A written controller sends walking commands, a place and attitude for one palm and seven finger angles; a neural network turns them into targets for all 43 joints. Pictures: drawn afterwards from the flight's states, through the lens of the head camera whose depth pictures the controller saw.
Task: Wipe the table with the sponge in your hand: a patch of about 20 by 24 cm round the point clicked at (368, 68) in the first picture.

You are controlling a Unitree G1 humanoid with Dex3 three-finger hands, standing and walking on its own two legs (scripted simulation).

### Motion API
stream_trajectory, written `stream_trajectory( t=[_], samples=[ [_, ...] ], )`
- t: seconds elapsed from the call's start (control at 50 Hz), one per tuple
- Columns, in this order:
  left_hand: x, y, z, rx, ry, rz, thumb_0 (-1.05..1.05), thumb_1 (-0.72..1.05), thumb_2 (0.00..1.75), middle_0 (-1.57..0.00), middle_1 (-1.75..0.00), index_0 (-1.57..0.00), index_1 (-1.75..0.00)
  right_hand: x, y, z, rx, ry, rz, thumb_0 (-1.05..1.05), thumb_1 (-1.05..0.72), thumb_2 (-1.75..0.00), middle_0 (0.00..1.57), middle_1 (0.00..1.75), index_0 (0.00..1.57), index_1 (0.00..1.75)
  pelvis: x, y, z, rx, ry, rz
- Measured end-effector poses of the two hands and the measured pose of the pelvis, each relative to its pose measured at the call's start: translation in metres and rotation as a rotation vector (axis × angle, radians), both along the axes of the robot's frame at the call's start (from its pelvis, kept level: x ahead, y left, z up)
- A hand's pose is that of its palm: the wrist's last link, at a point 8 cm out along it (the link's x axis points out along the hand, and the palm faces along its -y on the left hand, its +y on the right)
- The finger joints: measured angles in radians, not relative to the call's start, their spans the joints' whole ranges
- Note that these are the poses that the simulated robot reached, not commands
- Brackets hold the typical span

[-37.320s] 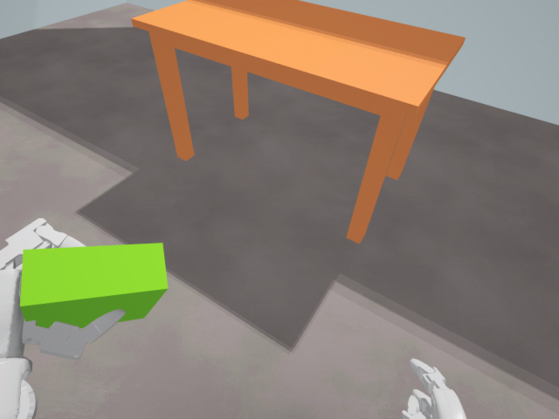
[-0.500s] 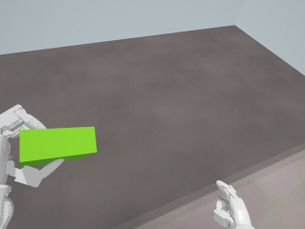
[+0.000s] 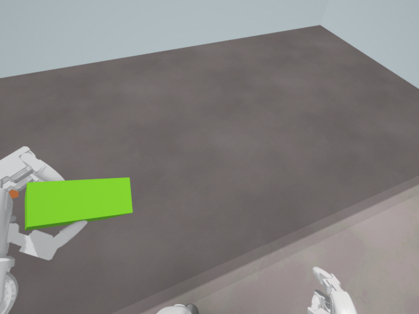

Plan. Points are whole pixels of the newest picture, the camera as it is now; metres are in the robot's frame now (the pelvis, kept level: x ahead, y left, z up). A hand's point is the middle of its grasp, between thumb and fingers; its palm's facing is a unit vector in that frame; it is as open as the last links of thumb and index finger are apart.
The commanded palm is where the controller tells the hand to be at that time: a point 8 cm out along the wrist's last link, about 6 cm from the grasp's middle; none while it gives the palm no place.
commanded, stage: step back with the hand held close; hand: left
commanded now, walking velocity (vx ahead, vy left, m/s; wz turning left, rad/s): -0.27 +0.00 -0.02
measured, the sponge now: (90, 203) +0.25 +0.21 +0.13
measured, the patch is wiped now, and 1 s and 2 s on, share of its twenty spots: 0.95 0.95 0.95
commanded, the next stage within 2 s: stop stepping back and stand still in 0.62 s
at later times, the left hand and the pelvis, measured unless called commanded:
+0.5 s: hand out of the picture +0.13 +0.26 +0.18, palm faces +0.33 -0.88 -0.34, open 9.2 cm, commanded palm +0.07 +0.29 +0.18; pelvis -0.11 +0.03 +0.01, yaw -4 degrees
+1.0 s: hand out of the picture +0.00 +0.23 +0.17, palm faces +0.28 -0.88 -0.38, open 9.2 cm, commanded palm -0.07 +0.28 +0.18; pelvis -0.25 +0.02 +0.00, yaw -5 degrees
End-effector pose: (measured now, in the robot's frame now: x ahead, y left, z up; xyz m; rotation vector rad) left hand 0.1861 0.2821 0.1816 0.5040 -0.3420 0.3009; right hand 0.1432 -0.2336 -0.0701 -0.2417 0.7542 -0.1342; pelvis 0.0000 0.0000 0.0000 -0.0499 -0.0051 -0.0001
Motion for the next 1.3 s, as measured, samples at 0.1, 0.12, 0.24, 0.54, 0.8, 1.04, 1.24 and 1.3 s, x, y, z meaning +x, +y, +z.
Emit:
stream_trajectory(
  t=[0.1, 0.12, 0.24, 0.54, 0.8, 1.04, 1.24, 1.3],
  samples=[
    [-0.024, 0.004, 0.004, 0.057, -0.014, 0.025, -0.02, -0.47, 1.10, -0.81, -1.41, -0.84, -1.42, -0.011, 0.002, -0.007, 0.019, -0.020, 0.015, 0.01, -0.90, -0.90, 0.20, 0.30, 0.20, 0.30, -0.015, -0.006, -0.009, 0.005, 0.012, 0.038],
    [-0.031, 0.005, 0.004, 0.057, -0.016, 0.035, -0.02, -0.47, 1.10, -0.81, -1.41, -0.84, -1.42, -0.012, 0.002, -0.009, 0.022, -0.022, 0.024, 0.01, -0.90, -0.90, 0.20, 0.30, 0.20, 0.30, -0.020, -0.006, -0.010, -0.001, 0.014, 0.033],
    [-0.061, 0.004, -0.004, -0.025, 0.010, 0.049, -0.02, -0.47, 1.11, -0.81, -1.41, -0.84, -1.42, -0.022, 0.012, -0.004, 0.018, -0.005, 0.058, 0.01, -0.90, -0.90, 0.20, 0.30, 0.20, 0.30, -0.039, 0.002, -0.003, 0.019, 0.006, -0.011],
    [-0.106, 0.018, 0.011, -0.086, -0.028, -0.069, -0.02, -0.47, 1.11, -0.80, -1.42, -0.84, -1.42, -0.098, 0.045, 0.025, 0.022, -0.077, 0.023, 0.01, -0.90, -0.90, 0.20, 0.30, 0.20, 0.30, -0.120, 0.026, 0.012, -0.036, 0.048, -0.075],
    [-0.191, 0.000, 0.014, 0.008, -0.001, -0.101, -0.02, -0.47, 1.11, -0.81, -1.41, -0.84, -1.42, -0.214, 0.020, -0.011, 0.046, 0.049, -0.052, 0.01, -0.90, -0.90, 0.20, 0.30, 0.20, 0.30, -0.197, 0.018, 0.001, 0.026, 0.051, -0.129],
    [-0.242, -0.013, 0.011, -0.022, 0.049, -0.088, -0.02, -0.47, 1.10, -0.80, -1.41, -0.83, -1.42, -0.296, 0.003, -0.004, 0.057, -0.035, -0.156, 0.01, -0.90, -0.90, 0.20, 0.30, 0.20, 0.30, -0.260, 0.013, 0.003, 0.061, -0.005, -0.073],
    [-0.282, 0.022, 0.012, -0.037, 0.049, 0.086, -0.02, -0.47, 1.10, -0.81, -1.41, -0.84, -1.42, -0.322, -0.005, -0.011, 0.000, 0.061, -0.120, 0.01, -0.90, -0.90, 0.20, 0.30, 0.20, 0.30, -0.274, 0.026, 0.014, 0.093, 0.027, -0.047],
    [-0.283, 0.032, 0.007, -0.069, 0.043, 0.107, -0.02, -0.47, 1.10, -0.81, -1.41, -0.84, -1.42, -0.313, 0.003, -0.011, -0.026, 0.047, -0.101, 0.01, -0.90, -0.90, 0.20, 0.30, 0.20, 0.30, -0.274, 0.038, 0.011, 0.088, 0.020, -0.035]
  ],
)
